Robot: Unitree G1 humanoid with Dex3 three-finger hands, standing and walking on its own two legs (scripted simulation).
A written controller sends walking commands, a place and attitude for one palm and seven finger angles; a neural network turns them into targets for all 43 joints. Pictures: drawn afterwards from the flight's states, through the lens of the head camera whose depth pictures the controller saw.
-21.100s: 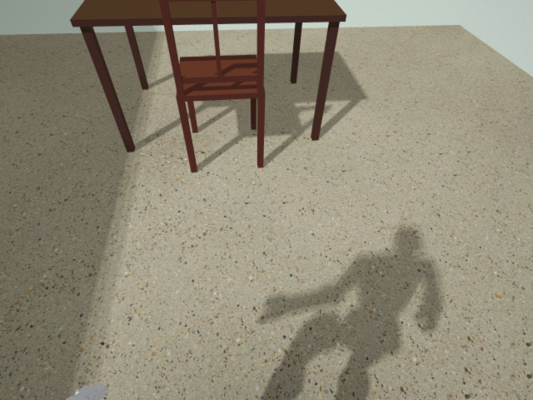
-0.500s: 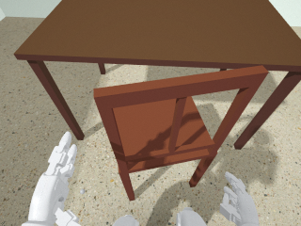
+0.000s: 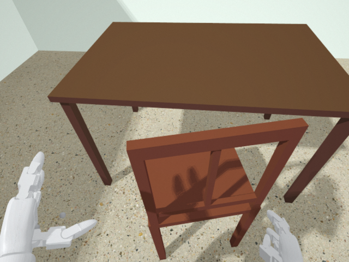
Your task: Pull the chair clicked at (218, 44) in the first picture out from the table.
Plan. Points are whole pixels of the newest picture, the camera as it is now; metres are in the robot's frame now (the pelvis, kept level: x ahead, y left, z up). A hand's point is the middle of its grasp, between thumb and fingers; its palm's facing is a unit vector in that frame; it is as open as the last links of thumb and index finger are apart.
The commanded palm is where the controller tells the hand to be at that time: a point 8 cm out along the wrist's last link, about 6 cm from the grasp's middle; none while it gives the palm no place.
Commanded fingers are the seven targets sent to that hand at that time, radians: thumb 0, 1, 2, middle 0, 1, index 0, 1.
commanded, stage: draw the hand back to the body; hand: left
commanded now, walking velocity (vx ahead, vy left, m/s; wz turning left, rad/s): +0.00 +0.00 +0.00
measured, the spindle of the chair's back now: (211, 179) +0.35 -0.06 -0.04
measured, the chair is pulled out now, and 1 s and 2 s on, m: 0.11 0.11 0.11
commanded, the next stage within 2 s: step back with the hand held close in 0.72 s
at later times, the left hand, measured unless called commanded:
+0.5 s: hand (27, 172) +0.21 +0.26 +0.20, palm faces +0.48 -0.77 -0.42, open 7.9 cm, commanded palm +0.15 +0.29 +0.21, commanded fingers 0.00 0.90 0.90 -0.20 -0.30 -0.20 -0.30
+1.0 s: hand (20, 163) +0.21 +0.27 +0.21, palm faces +0.48 -0.77 -0.42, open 7.4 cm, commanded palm +0.15 +0.29 +0.21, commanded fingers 0.00 0.90 0.90 -0.20 -0.30 -0.20 -0.30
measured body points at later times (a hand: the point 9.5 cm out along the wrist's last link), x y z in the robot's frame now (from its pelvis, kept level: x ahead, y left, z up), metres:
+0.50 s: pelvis +0.01 +0.00 +0.03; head +0.01 -0.03 +0.48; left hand +0.17 +0.30 +0.22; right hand +0.21 -0.23 -0.05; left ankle -0.05 +0.11 -0.71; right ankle +0.03 -0.13 -0.71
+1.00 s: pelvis +0.00 +0.00 +0.03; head +0.01 -0.02 +0.48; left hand +0.18 +0.31 +0.23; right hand +0.19 -0.23 -0.05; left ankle -0.05 +0.11 -0.71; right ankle +0.03 -0.13 -0.71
